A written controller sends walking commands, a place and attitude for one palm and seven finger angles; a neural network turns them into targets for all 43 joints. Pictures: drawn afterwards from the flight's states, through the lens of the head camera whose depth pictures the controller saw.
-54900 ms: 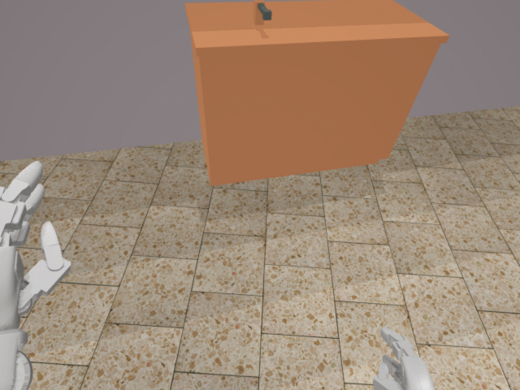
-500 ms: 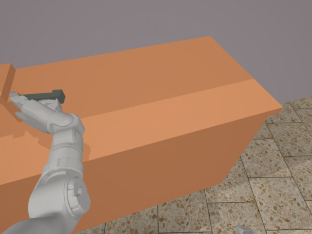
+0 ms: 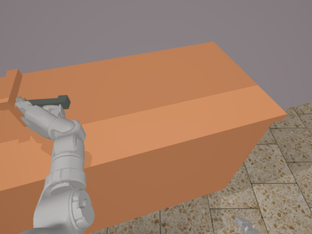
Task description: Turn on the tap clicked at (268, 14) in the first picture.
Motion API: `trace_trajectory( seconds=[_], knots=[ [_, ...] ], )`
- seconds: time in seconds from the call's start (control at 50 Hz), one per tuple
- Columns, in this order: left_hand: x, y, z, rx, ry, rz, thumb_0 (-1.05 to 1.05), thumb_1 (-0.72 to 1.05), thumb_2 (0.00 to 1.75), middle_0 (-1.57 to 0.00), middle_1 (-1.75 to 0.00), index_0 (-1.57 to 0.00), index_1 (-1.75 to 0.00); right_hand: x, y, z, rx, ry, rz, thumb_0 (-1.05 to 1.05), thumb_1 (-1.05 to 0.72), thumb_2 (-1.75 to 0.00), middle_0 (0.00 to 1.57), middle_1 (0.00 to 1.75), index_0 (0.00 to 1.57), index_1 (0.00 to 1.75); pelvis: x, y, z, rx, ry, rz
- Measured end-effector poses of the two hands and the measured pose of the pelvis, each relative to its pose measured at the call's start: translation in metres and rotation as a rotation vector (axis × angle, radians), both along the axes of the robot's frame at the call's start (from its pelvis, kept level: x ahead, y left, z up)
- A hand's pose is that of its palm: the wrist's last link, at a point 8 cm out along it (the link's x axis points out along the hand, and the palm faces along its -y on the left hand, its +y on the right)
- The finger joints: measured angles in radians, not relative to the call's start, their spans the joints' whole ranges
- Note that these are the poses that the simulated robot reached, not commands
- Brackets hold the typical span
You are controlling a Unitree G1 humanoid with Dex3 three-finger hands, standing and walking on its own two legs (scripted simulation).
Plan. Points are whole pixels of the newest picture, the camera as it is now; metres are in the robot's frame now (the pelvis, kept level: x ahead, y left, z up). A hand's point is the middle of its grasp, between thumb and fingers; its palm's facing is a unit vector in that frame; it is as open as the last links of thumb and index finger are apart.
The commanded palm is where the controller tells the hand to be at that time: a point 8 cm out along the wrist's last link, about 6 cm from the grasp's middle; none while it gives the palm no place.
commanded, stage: lift the hand up off the lever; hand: left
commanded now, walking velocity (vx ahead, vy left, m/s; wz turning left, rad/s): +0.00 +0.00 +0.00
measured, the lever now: (63, 102) +0.45 +0.26 +0.10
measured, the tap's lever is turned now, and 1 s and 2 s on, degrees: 78 78 78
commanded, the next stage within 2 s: draw the hand back beside the body in 0.70 s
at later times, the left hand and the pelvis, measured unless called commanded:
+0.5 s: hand (59, 109) +0.41 +0.26 +0.11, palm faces +0.86 -0.51 -0.07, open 7.6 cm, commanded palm +0.39 +0.27 +0.18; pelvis +0.01 +0.02 +0.01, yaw +0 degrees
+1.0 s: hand (55, 114) +0.39 +0.26 +0.12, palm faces +0.71 -0.70 -0.03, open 7.8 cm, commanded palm +0.35 +0.28 +0.18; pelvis +0.02 +0.01 +0.01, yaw -1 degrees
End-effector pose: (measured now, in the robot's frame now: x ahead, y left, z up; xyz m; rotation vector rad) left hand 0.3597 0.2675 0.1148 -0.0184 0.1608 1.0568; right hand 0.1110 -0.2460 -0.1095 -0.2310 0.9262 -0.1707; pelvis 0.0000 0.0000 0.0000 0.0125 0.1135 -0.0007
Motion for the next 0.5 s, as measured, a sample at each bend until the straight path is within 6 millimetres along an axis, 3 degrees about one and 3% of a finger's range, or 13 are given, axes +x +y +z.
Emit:
trace_trajectory(
  seconds=[0.5],
  knots=[
    [-0.004, 0.002, 0.005, -0.028, 0.025, -0.022, 0.01, 0.90, 0.90, -0.03, -0.09, -0.19, -0.17, 0.021, 0.029, 0.007, 0.023, -0.045, 0.057, 0.01, -0.90, -0.90, 0.20, 0.30, 0.20, 0.30, 0.008, 0.017, 0.005, -0.003, -0.025, -0.006]
  ],
)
